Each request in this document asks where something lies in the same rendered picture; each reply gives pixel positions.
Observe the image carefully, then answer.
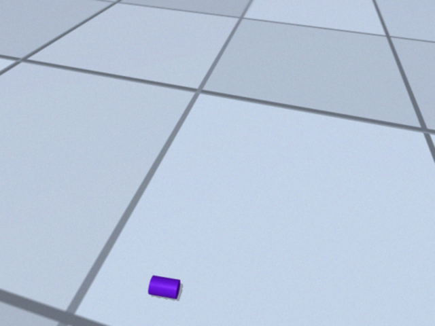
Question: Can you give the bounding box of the can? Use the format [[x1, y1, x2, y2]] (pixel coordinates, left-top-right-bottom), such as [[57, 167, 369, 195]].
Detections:
[[148, 276, 180, 299]]

